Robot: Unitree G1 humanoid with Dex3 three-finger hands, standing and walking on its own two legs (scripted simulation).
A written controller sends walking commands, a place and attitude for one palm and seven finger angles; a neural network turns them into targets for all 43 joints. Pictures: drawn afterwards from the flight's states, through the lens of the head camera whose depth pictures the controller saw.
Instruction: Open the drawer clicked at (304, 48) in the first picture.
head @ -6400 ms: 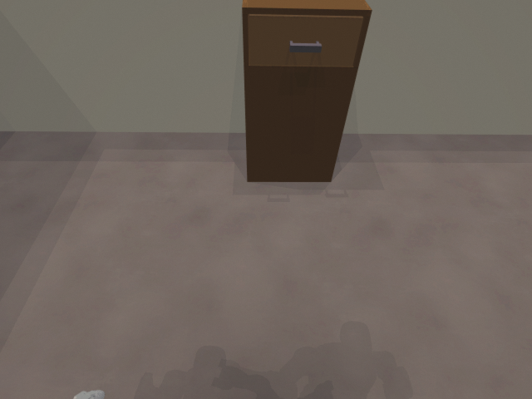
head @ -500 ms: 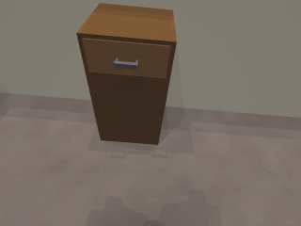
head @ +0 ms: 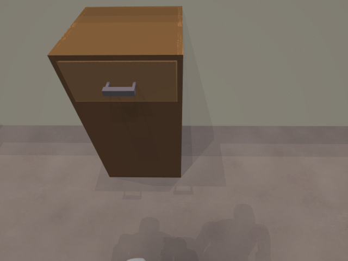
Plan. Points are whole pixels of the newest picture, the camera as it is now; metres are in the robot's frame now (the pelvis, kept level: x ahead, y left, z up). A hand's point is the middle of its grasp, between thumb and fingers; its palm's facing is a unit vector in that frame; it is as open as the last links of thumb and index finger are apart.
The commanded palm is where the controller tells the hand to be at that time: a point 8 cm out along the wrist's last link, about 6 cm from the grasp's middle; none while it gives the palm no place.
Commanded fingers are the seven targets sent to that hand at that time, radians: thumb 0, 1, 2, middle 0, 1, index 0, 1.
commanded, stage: take the last steps up to it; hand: left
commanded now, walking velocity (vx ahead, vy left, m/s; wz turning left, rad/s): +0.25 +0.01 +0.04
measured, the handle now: (120, 87) +0.69 +0.23 -0.01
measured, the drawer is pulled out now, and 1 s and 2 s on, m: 0.00 0.00 0.00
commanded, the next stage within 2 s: come to a stop and stand still in 0.26 s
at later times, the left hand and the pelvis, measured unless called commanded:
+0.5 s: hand out of the picture +0.14 +0.20 -0.17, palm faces +0.07 -0.98 -0.16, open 7.4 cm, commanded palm none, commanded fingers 0.00 0.90 0.90 -0.20 -0.30 -0.20 -0.30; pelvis +0.15 +0.03 +0.01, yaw +0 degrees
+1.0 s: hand (103, 232) +0.23 +0.22 -0.16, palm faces +0.05 -0.96 -0.27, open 7.4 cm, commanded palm none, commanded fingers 0.00 0.90 0.90 -0.20 -0.30 -0.20 -0.30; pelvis +0.14 +0.02 +0.00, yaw +1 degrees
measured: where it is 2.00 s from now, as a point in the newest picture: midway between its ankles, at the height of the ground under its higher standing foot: outside the picture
